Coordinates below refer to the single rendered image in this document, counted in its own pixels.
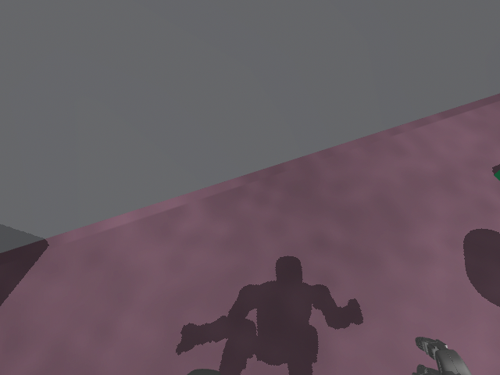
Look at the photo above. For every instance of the right robot hand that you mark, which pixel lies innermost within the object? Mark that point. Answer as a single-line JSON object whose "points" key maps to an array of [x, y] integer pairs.
{"points": [[449, 362]]}

